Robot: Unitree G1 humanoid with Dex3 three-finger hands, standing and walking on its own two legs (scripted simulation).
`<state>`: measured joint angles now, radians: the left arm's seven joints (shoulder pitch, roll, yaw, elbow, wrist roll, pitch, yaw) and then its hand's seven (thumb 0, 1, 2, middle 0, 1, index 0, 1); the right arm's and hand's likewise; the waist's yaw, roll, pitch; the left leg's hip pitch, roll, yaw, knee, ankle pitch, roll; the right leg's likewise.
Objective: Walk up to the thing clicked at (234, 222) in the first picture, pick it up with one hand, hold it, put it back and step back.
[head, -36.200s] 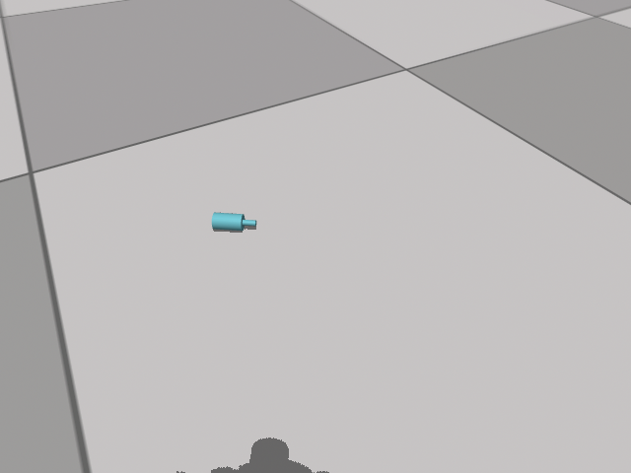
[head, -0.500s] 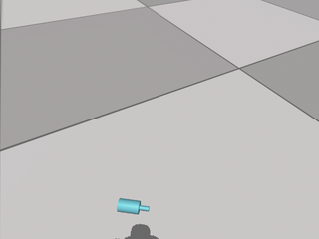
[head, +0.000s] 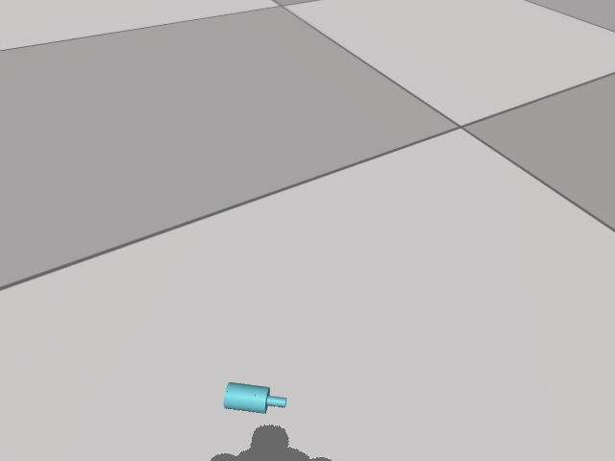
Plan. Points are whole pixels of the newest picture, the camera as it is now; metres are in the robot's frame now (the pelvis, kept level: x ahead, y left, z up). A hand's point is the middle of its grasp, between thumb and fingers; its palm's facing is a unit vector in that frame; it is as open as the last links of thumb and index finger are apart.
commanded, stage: stand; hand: left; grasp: from above
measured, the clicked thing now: (256, 398) +0.44 +0.17 -0.75
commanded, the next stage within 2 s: step back in 0.02 s
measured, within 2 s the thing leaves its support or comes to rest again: neither
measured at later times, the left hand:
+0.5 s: hand out of the picture +0.07 +0.30 -0.18, palm faces -0.08 -0.92 -0.38, open 7.4 cm
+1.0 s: hand out of the picture -0.06 +0.28 -0.16, palm faces -0.03 -0.91 -0.41, open 7.4 cm
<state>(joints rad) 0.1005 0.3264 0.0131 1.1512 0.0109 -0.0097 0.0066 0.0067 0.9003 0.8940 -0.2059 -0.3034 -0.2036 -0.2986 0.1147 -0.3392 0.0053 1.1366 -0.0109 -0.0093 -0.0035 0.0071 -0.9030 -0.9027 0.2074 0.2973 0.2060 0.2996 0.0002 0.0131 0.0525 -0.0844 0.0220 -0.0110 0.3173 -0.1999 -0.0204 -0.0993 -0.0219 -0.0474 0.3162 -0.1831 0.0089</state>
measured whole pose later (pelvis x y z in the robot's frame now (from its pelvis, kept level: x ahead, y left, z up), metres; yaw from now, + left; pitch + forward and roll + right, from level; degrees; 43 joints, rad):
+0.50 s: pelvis -0.08 +0.04 -0.02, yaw -2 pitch -1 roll -1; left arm 0.05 0.41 0.06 0.89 0.01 0.06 0.03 0.01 0.90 0.89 -0.20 -0.30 -0.20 -0.30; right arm 0.15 -0.35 -0.05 0.92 -0.02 0.03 -0.01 0.01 -0.90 -0.90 0.21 0.30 0.21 0.30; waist -0.03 -0.04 0.20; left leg -0.30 0.00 0.01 0.61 -0.28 0.04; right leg -0.47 0.11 0.14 1.15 -0.54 0.00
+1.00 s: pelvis -0.20 +0.02 -0.03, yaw -1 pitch -1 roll +0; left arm 0.11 0.37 0.06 0.77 0.03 0.04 0.02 0.01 0.90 0.89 -0.21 -0.30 -0.21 -0.30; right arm 0.16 -0.41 -0.04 0.89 0.00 0.04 -0.02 0.01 -0.90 -0.90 0.21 0.30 0.21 0.30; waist 0.00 0.01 0.17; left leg -0.28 -0.05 -0.05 0.76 -0.47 -0.01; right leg -0.38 -0.02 0.00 0.64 -0.23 -0.01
